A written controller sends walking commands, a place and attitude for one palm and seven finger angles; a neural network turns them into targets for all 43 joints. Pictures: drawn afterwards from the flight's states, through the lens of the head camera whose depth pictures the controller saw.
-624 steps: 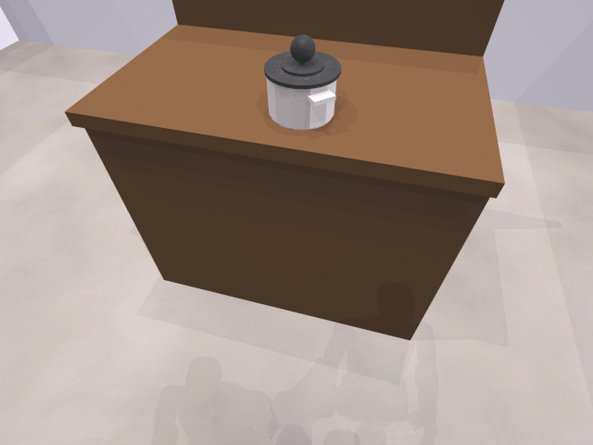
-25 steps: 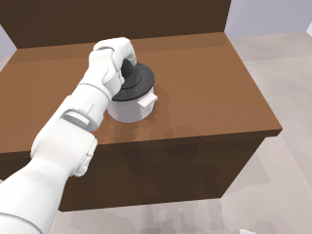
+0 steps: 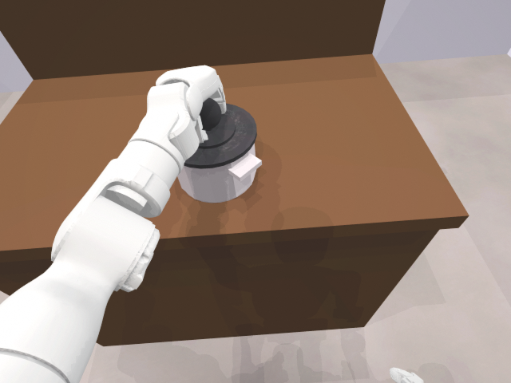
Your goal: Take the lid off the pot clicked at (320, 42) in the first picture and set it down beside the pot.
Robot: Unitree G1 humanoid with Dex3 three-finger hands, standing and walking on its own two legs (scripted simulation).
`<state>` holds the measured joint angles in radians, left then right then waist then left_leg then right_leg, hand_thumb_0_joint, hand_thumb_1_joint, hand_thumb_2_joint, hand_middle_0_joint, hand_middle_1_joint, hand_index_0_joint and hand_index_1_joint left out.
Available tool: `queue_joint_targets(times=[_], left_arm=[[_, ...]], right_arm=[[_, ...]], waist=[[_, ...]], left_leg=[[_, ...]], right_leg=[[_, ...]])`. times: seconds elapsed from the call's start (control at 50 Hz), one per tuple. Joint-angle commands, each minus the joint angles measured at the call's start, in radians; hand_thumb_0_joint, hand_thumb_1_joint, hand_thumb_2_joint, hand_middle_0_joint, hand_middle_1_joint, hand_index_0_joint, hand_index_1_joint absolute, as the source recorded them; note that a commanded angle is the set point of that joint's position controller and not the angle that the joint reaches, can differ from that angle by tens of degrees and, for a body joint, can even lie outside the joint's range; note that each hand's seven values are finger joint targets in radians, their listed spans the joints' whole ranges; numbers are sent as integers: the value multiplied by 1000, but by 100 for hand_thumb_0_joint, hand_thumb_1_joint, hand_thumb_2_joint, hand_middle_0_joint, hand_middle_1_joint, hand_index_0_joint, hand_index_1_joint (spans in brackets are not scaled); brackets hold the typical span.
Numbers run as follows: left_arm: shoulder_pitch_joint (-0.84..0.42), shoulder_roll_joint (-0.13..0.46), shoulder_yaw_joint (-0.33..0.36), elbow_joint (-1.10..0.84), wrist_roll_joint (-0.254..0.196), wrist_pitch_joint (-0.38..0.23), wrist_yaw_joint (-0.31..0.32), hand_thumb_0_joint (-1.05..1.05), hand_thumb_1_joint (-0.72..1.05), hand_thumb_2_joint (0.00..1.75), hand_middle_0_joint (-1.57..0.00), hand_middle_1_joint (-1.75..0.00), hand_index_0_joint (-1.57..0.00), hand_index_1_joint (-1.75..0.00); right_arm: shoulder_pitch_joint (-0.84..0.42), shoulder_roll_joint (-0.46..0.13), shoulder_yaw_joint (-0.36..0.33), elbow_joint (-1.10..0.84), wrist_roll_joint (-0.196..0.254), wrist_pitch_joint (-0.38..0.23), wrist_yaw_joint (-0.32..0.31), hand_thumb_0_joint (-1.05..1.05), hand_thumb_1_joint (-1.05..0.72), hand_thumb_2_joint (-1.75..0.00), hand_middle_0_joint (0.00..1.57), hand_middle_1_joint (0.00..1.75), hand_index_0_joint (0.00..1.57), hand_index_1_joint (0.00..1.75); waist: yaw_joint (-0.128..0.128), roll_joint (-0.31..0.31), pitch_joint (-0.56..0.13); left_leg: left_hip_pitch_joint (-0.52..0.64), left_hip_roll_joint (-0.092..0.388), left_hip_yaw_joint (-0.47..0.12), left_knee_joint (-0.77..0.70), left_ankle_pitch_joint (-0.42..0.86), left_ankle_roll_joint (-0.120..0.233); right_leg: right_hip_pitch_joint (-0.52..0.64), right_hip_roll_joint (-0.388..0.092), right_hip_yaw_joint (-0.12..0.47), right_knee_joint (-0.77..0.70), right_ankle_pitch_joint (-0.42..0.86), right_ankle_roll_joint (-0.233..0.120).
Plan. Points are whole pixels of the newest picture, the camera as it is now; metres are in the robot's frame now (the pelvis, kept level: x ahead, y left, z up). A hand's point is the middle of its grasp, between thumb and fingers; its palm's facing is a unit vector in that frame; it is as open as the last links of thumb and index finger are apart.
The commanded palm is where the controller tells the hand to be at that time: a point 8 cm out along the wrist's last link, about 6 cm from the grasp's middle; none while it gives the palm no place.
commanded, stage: close the fingers and squeeze the knob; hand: left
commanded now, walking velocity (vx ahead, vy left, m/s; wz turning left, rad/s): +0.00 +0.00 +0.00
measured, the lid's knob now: (205, 113) +0.51 +0.06 +0.16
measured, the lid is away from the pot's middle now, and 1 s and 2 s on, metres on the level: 0.00 0.00 0.01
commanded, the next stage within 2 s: lift the lid straight up in 1.06 s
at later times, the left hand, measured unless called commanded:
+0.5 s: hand (197, 121) +0.48 +0.07 +0.17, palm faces -0.30 -0.06 -0.95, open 8.1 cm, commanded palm +0.46 +0.07 +0.23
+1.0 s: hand (199, 124) +0.47 +0.07 +0.17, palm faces -0.28 -0.04 -0.96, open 8.0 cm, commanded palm +0.46 +0.07 +0.23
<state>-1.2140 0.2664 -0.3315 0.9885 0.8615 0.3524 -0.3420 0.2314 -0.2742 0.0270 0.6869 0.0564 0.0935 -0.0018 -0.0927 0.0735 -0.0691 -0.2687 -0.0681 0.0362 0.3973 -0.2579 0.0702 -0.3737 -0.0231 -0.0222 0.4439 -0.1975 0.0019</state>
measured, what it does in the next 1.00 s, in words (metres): stands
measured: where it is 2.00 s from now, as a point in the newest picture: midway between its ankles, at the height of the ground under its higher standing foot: outside the picture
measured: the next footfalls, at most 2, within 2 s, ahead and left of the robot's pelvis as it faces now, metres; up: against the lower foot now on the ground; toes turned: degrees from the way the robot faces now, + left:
none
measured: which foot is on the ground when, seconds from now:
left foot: down 0.00-1.00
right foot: down 0.00-1.00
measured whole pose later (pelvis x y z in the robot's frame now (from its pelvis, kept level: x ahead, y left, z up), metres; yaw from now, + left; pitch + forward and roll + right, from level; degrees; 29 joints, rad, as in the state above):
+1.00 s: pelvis +0.00 +0.00 +0.00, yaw +1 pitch +7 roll +0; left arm -1.18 0.24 -0.40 0.93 0.84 0.37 -0.32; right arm 0.22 -0.27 0.02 0.70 0.05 0.09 0.02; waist -0.07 0.09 -0.07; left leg -0.25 -0.08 0.02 0.39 -0.26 0.07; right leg -0.35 -0.03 -0.04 0.45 -0.21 0.00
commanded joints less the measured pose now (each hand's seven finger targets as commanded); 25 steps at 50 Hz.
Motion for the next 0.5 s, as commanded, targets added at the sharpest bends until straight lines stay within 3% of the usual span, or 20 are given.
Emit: queue_joint_targets(times=[0.0,0.02,0.06,0.08,0.1,0.12,0.2,0.22,0.36,0.4,0.42,0.46,0.48], left_arm=[[-513,177,36,-132,18,6,31,0,0,118,-69,-69,-69,-69],[-572,185,31,-185,26,0,33,0,1,117,-69,-70,-69,-70],[-577,158,12,-176,26,0,38,0,4,116,-69,-74,-69,-74],[-545,152,13,-132,28,7,38,0,5,115,-69,-75,-69,-75],[-543,170,40,-154,11,1,39,0,6,114,-69,-77,-69,-77],[-563,216,68,-167,26,2,42,0,8,113,-70,-78,-70,-78],[-583,106,-15,-192,3,-5,39,0,13,109,-71,-83,-71,-83],[-570,139,11,-175,15,-2,41,0,15,107,-71,-84,-71,-84],[-579,151,32,-160,12,8,46,0,25,98,-75,-91,-75,-91],[-564,125,20,-161,-1,5,41,0,28,95,-76,-92,-76,-92],[-577,151,33,-166,8,5,43,0,30,93,-77,-93,-77,-93],[-542,150,34,-134,14,13,41,0,27,99,-76,-90,-75,-89],[-574,111,-6,-172,10,11,37,0,27,101,-76,-90,-74,-89]], right_arm=[[-16,-122,-40,-106,7,-20,-6,0,-90,-90,20,30,20,30],[-21,-115,-38,-106,6,-25,-4,0,-90,-90,20,30,20,30],[-20,-111,-40,-103,6,-31,-2,0,-90,-90,20,30,20,30],[-15,-111,-39,-99,4,-29,-1,0,-90,-90,20,30,20,30],[-11,-119,-44,-100,1,-26,-2,0,-90,-90,20,30,20,30],[-15,-116,-39,-101,0,-27,-1,0,-90,-90,20,30,20,30],[-16,-111,-44,-102,4,-30,4,0,-90,-90,20,30,20,30],[-16,-110,-43,-100,1,-32,6,0,-90,-90,20,30,20,30],[-8,-112,-40,-86,-4,-32,9,0,-90,-90,20,30,20,30],[-12,-112,-43,-93,-4,-31,8,0,-90,-90,20,30,20,30],[-11,-113,-41,-88,-4,-32,8,0,-90,-90,20,30,20,30],[-11,-114,-41,-84,-3,-28,7,0,-90,-90,20,30,20,30],[-17,-110,-38,-89,0,-28,11,0,-90,-90,20,30,20,30]], waist=[[-7,-165,-354],[-8,-150,-382],[-10,-122,-400],[-7,-138,-384],[-6,-129,-390],[1,-135,-415],[-15,-130,-407],[-7,-147,-412],[-3,-146,-413],[-5,-161,-402],[-4,-167,-408],[-1,-181,-403],[-6,-154,-407]], left_leg=[[76,18,-48,-10,348,1],[102,20,-56,-9,357,-1],[139,23,-66,-2,388,-6],[128,22,-69,-1,387,-7],[126,23,-65,1,395,-7],[128,24,-67,-2,387,-10],[147,25,-74,7,437,-11],[152,28,-79,8,435,-11],[146,24,-78,5,449,-16],[134,22,-76,6,439,-13],[134,23,-75,4,436,-11],[132,24,-73,5,454,-10],[144,23,-77,3,462,-14]], right_leg=[[227,10,1,4,366,-39],[226,12,0,13,366,-38],[196,14,-3,19,351,-40],[191,18,-6,18,344,-40],[200,13,-4,13,356,-42],[219,13,0,20,358,-41],[191,13,-9,19,367,-42],[194,17,-9,22,364,-40],[207,18,-10,26,382,-41],[209,15,-9,19,380,-42],[217,17,-8,22,387,-40],[220,17,-8,25,398,-40],[207,17,-11,27,394,-39]])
